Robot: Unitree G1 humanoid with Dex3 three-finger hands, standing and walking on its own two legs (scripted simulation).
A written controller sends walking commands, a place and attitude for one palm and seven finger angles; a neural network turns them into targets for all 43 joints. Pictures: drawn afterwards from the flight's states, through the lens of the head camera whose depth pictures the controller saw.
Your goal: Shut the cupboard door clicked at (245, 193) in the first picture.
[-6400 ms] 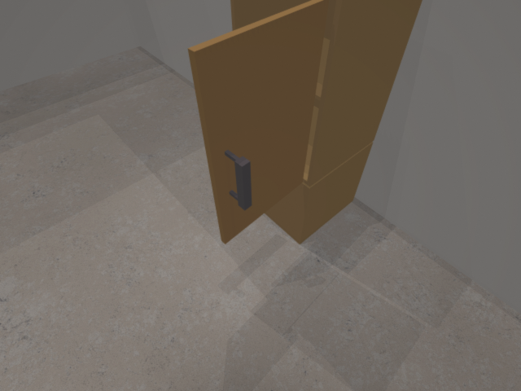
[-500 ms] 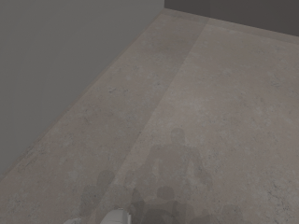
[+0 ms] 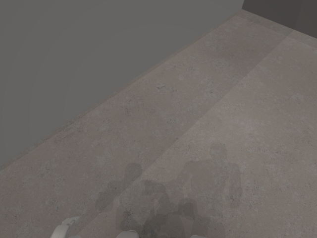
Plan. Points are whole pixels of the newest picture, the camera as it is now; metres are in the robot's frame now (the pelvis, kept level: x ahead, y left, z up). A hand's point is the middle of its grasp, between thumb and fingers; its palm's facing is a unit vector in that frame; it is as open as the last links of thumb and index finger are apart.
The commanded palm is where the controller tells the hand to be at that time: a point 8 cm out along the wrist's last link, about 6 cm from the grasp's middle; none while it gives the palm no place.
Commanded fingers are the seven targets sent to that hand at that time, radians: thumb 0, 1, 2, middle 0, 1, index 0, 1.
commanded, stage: walk to a spot facing it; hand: left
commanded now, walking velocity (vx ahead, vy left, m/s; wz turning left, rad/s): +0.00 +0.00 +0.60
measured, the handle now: out of the picture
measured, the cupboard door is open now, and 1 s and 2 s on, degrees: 93 93 93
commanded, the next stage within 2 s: none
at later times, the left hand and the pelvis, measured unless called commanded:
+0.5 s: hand out of the picture +0.03 +0.21 -0.17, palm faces +0.32 -0.91 -0.25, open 7.4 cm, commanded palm none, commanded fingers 0.00 0.90 0.90 -0.20 -0.30 -0.20 -0.30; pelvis +0.01 -0.03 +0.00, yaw +19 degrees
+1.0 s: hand out of the picture -0.06 +0.14 -0.18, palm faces +0.61 -0.76 -0.21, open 7.4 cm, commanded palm none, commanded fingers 0.00 0.90 0.90 -0.20 -0.30 -0.20 -0.30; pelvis +0.02 -0.05 -0.01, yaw +38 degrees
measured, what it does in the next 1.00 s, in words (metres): steps on the spot, turning left: right foot, then left foot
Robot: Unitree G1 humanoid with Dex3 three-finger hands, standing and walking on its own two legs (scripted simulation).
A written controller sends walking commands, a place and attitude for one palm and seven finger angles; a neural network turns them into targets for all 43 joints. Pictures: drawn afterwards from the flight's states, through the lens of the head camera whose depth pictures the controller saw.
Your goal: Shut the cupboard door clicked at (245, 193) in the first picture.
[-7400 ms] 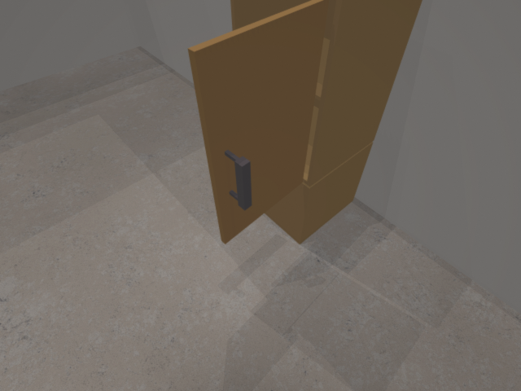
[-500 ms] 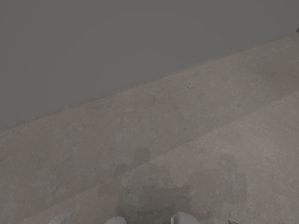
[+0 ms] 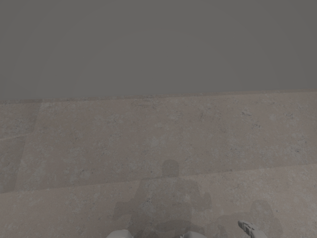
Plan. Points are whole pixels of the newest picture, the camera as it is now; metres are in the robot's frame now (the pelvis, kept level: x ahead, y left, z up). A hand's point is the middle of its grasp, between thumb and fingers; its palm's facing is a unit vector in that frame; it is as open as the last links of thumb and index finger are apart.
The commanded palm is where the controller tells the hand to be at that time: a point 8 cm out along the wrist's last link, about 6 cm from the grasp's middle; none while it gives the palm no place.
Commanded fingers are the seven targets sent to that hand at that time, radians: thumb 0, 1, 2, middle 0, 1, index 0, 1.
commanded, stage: walk to a spot facing it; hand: left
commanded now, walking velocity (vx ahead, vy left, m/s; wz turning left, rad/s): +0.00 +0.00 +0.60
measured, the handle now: out of the picture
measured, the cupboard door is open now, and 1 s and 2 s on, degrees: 93 93 93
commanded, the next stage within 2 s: none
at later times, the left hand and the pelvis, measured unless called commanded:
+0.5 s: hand out of the picture +0.04 +0.17 -0.15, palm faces +0.28 -0.93 -0.24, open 7.4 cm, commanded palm none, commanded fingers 0.00 0.90 0.90 -0.20 -0.30 -0.20 -0.30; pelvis +0.01 -0.05 +0.01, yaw +18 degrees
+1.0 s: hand out of the picture +0.07 +0.17 -0.14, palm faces +0.58 -0.77 -0.26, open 7.4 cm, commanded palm none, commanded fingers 0.00 0.90 0.90 -0.20 -0.30 -0.20 -0.30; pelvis +0.11 -0.05 +0.01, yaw +37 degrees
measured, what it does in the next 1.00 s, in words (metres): walks ahead, turning left: right foot, then left foot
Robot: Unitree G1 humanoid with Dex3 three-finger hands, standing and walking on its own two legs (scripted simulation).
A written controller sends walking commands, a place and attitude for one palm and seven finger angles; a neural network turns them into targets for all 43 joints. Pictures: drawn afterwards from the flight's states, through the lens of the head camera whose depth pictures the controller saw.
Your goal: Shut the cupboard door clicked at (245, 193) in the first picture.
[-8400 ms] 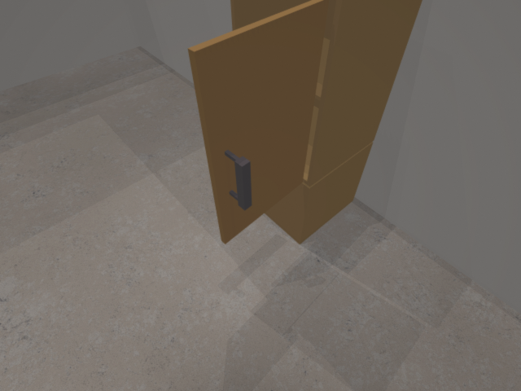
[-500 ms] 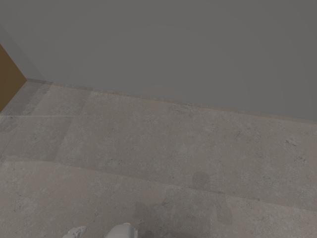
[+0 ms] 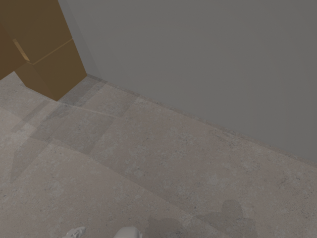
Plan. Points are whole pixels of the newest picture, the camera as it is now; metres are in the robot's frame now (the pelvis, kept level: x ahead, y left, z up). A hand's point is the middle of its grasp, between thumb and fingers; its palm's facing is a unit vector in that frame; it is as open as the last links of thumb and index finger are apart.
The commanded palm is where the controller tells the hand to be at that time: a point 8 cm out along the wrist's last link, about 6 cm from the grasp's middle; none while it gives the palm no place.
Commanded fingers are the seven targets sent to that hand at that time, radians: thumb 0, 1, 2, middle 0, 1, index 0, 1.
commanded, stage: walk to a spot facing it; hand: left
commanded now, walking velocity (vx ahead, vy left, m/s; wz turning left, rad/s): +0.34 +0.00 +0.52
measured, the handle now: out of the picture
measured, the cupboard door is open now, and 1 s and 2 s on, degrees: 93 93 93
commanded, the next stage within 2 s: turn to face it in 1.70 s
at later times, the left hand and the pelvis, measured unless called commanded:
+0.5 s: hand (81, 237) +0.14 +0.24 -0.17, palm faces +0.29 -0.94 -0.18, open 7.4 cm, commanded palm none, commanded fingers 0.00 0.90 0.90 -0.20 -0.30 -0.20 -0.30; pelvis +0.18 +0.05 +0.00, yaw +13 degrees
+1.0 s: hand (98, 165) +0.36 +0.24 -0.16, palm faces +0.38 -0.90 -0.20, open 7.1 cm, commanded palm none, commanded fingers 0.00 0.90 0.90 -0.20 -0.30 -0.20 -0.30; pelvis +0.41 +0.05 +0.01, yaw +22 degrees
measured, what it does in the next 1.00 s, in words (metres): walks ahead, turning left: left foot, then right foot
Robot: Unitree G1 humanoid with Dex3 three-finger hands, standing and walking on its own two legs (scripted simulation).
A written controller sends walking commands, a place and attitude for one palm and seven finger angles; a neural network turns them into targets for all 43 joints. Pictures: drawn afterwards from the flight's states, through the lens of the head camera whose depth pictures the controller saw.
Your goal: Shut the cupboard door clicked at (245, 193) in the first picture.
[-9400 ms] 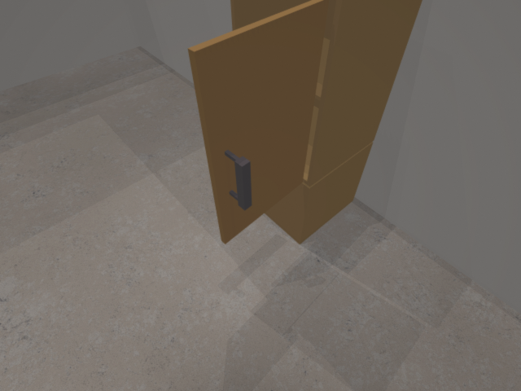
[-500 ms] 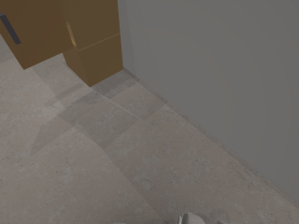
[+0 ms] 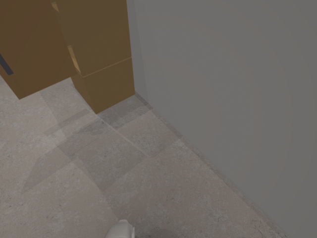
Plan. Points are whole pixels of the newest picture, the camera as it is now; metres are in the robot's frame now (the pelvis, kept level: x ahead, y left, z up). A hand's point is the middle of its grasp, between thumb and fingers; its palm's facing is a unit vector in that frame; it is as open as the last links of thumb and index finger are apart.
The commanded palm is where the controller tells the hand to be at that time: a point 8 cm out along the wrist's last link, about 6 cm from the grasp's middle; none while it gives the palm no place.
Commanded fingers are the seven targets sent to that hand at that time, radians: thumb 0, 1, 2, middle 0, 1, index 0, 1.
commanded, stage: walk to a spot facing it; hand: left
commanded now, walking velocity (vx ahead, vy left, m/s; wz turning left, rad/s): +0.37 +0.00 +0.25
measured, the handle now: out of the picture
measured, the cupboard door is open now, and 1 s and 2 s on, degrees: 93 93 93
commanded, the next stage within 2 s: turn to face it in 0.70 s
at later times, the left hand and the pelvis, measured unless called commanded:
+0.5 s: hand (92, 188) +0.28 +0.23 -0.16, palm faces +0.07 -0.98 -0.17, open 7.3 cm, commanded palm none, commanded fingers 0.00 0.90 0.90 -0.20 -0.30 -0.20 -0.30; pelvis +0.22 +0.04 +0.00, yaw +3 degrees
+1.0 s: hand (106, 155) +0.42 +0.22 -0.19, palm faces +0.26 -0.95 -0.18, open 7.1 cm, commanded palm none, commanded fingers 0.00 0.90 0.90 -0.20 -0.30 -0.20 -0.30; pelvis +0.41 +0.02 -0.01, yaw +14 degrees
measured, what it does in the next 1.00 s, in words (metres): walks ahead: left foot, then right foot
